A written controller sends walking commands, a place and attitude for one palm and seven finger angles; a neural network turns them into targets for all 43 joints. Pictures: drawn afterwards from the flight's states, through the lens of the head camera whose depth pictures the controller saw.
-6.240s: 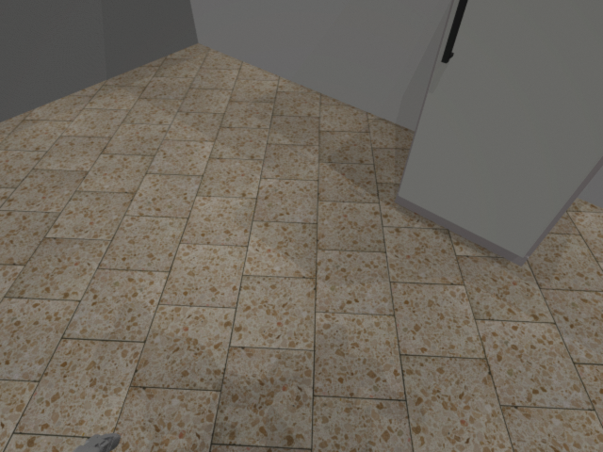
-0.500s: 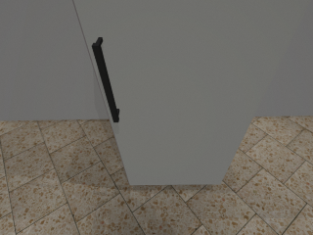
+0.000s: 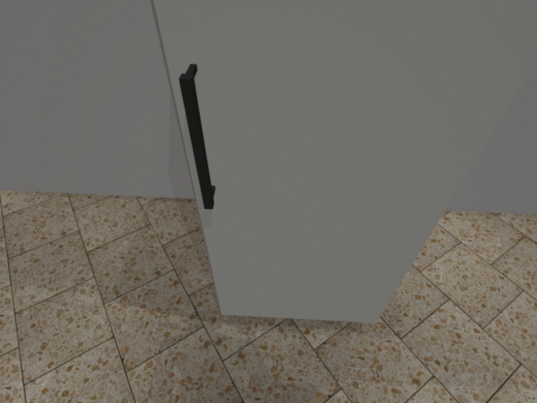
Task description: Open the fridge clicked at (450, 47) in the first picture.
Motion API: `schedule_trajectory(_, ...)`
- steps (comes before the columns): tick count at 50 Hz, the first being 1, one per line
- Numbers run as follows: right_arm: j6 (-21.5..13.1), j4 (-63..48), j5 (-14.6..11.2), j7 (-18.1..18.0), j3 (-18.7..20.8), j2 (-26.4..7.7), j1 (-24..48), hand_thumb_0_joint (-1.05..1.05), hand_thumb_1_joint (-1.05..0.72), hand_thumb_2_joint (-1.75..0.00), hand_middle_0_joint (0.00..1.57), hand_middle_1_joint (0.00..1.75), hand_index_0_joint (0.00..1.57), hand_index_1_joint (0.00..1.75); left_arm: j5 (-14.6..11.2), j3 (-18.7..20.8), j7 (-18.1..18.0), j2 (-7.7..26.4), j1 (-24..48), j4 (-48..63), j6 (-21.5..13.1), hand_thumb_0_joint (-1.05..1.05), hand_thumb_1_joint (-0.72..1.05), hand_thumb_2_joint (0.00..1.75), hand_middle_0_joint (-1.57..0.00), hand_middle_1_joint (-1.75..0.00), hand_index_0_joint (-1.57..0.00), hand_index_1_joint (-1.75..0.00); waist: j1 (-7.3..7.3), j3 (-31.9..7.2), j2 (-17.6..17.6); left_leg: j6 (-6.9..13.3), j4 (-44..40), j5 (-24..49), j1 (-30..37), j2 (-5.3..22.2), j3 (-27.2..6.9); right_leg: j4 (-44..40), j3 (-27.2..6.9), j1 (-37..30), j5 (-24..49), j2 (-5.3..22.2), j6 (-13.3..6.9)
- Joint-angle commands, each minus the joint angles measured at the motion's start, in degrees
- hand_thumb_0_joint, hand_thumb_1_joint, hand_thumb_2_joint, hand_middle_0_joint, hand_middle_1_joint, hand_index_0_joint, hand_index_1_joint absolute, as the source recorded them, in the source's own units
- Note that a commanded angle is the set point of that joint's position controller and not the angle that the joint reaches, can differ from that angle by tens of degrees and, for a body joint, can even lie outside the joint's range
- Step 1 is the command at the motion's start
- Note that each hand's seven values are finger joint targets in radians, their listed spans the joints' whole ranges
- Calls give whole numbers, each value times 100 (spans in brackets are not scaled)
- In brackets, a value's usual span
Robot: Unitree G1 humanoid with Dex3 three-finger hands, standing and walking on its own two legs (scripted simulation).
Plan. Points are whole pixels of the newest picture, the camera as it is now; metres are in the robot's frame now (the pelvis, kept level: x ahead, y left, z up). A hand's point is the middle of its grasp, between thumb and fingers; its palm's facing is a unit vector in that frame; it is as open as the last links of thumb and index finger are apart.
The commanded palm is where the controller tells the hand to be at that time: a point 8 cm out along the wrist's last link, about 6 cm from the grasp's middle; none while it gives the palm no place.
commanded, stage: look again from close up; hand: left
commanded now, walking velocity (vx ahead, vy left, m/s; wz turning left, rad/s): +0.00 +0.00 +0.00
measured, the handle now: (201, 146) +0.51 +0.16 +0.11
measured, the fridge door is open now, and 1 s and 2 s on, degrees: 0 0 0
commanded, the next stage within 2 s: raise the hand to about handle height in 1.16 s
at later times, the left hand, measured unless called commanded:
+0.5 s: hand out of the picture +0.09 +0.22 -0.16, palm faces -0.03 -0.95 -0.30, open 7.4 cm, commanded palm none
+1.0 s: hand out of the picture +0.12 +0.21 -0.16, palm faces -0.03 -0.96 -0.28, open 7.4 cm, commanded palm none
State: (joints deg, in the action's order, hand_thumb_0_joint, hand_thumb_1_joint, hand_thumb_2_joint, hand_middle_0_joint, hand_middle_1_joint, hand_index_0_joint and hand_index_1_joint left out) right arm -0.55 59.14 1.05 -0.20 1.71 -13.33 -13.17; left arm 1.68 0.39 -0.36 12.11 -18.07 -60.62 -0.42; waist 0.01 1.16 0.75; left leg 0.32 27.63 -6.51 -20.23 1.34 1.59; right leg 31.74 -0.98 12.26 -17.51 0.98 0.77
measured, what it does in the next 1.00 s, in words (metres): shifts its weight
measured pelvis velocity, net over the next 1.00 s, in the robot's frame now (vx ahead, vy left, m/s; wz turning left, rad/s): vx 0.07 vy -0.01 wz -0.01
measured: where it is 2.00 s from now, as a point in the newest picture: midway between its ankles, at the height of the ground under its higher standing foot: outside the picture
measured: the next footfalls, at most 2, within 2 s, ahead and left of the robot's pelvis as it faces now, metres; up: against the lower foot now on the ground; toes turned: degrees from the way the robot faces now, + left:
none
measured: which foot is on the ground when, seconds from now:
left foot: down 0.00-1.00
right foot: down 0.00-1.00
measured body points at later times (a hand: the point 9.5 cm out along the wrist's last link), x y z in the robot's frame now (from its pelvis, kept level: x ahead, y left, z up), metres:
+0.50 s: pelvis +0.05 -0.01 +0.01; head +0.06 -0.01 +0.46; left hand +0.09 +0.27 -0.13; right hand +0.10 -0.28 -0.14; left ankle +0.11 +0.12 -0.73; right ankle +0.00 -0.14 -0.73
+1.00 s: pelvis +0.07 -0.01 +0.01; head +0.08 -0.01 +0.46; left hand +0.12 +0.26 -0.14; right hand +0.14 -0.28 -0.14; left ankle +0.11 +0.12 -0.73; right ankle +0.00 -0.14 -0.73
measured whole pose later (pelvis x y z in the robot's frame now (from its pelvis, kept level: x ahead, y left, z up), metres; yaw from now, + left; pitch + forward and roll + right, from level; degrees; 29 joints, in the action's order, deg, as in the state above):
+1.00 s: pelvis +0.07 -0.01 +0.01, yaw +0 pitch -1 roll +1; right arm -1.0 64.0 0.7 -0.5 -0.1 -15.1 -7.2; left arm 1.2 0.1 -0.5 15.5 -10.5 -62.0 -0.7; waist 0.0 2.8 -0.6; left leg -0.8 23.8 -9.4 -13.1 1.2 2.0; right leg 23.2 -1.3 3.1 -18.9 1.2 0.8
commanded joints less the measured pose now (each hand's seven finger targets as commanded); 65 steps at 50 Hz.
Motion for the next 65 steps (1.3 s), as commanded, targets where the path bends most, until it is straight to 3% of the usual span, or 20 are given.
schedule_trajectory(1, -105, -282, -5, -47, 155, -942, 17, 0, -90, -90, 20, 30, 20, 30, -27, 169, -58, 990, -51, 238, -132, 0, 90, 90, -20, -30, -20, -30, 26, 328, -63, 142, -827, -1684, 504, 431, -801, -1123, -559, 921, -1140, 363, -382)
schedule_trajectory(7, -99, -232, -4, -29, 146, -1110, 198, 0, -90, -90, 20, 30, 20, 30, -30, 173, -43, 1157, 56, 187, -118, 0, 90, 90, -20, -30, -20, -30, 3, 336, 60, 139, -991, -1779, 517, 465, -890, -1151, -527, 814, -1099, 367, -369)
schedule_trajectory(12, -147, -150, -13, -25, 107, -1187, 257, 0, -90, -90, 20, 30, 20, 30, -45, 161, -38, 1265, 178, 140, -141, 0, 90, 90, -20, -30, -20, -30, -10, 117, 38, 151, -926, -1129, 717, 495, -835, -1100, -473, 497, -469, 416, -351)
schedule_trajectory(14, -181, -135, -22, -32, 87, -1185, 303, 0, -90, -90, 20, 30, 20, 30, -48, 167, -50, 1301, 201, 132, -166, 0, 90, 90, -20, -30, -20, -30, -41, -32, -78, 177, -727, -365, 848, 500, -733, -1077, -462, 286, 101, 466, -345)
schedule_trajectory(19, -184, -36, -37, -44, 48, -1172, 361, 0, -90, -90, 20, 30, 20, 30, -61, 160, -67, 1366, 394, 131, -172, 0, 90, 90, -20, -30, -20, -30, -10, -162, -185, 150, -533, 466, 1069, 502, -565, -1064, -451, 56, 810, 516, -299)
schedule_trajectory(24, -174, 44, -41, -55, 21, -1170, 473, 0, -90, -90, 20, 30, 20, 30, -66, 153, -84, 1394, 472, 121, -162, 0, 90, 90, -20, -30, -20, -30, -36, -214, -203, 133, -486, 782, 1178, 509, -501, -1079, -388, -105, 1156, 553, -250)
schedule_trajectory(37, -148, 129, -38, -79, 1, -1150, 647, 0, -90, -90, 20, 30, 20, 30, -70, 153, -83, 1369, 693, 145, -131, 0, 90, 90, -20, -30, -20, -30, -21, -194, -144, 98, -541, 889, 1343, 514, -496, -1205, -356, -218, 1237, 531, -194)
schedule_trajectory(43, -154, 145, -39, -92, -4, -1103, 655, 0, -90, -90, 20, 30, 20, 30, -63, 162, -92, 1338, 629, 135, -145, 0, 90, 90, -20, -30, -20, -30, -50, -288, -166, 99, -462, 1242, 1460, 526, -448, -1211, -310, -356, 1666, 563, -175)
schedule_trajectory(58, -125, 253, -46, -104, -36, -1005, 593, 0, -90, -90, 20, 30, 20, 30, -67, 126, -96, 1195, 471, -4, -122, 0, 90, 90, -20, -30, -20, -30, -41, -93, -197, 72, -633, 897, 1448, 514, -462, -1403, -269, -328, 1285, 549, -153)
schedule_trajectory(62, -122, 294, -43, -103, -43, -1001, 581, 0, -90, -90, 20, 30, 20, 30, -79, 112, -93, 1148, 426, -44, -113, 0, 90, 90, -20, -30, -20, -30, -39, -23, -126, 62, -707, 690, 1426, 503, -480, -1465, -285, -250, 1009, 549, -157)
schedule_trajectory(63, -186, -330, 23, -78, 66, -1045, 445, 0, -90, -90, 20, 30, 20, 30, 29, 43, -143, 1481, 180, 282, -231, 0, 90, 90, -20, -30, -20, -30, -19, 184, 404, 88, -204, 1191, 1624, 355, -507, -1224, -293, -33, 1947, 602, -221)
schedule_trajectory(64, -919, -1881, -318, -328, 21, -1048, 316, 0, -90, -90, 20, 30, 20, 30, -875, 1603, -234, 2730, 4474, 7885, -1240, 0, 88, 89, -20, -32, -20, -32, 424, -2339, 829, 237, 36, 1813, 2229, -165, 56, -841, 258, 60, 2790, 6, -227)
schedule_trajectory(65, -1316, -1869, -243, -519, 34, -834, -191, 0, -90, -90, 20, 30, 20, 30, -734, 978, -233, 1627, 897, 6424, -936, 0, 85, 88, -20, -33, -20, -33, -43, -2617, 1129, 131, -93, 2510, 3014, 13, 297, -250, 445, 181, 1984, -189, -221)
